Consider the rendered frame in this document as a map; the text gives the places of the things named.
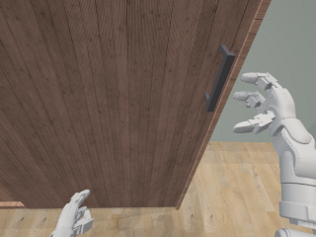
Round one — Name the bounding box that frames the handle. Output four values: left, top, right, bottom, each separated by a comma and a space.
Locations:
203, 44, 236, 113

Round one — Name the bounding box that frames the robot left hand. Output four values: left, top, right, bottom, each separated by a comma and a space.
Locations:
55, 190, 94, 237

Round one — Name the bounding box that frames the robot right hand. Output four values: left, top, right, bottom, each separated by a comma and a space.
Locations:
232, 72, 296, 134

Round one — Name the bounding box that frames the robot left forearm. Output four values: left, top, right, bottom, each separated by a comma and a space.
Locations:
49, 227, 74, 237

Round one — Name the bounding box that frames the wardrobe door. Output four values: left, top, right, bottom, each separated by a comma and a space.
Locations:
0, 0, 261, 209
0, 183, 19, 202

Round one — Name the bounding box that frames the robot right forearm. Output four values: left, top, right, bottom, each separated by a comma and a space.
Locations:
270, 118, 316, 235

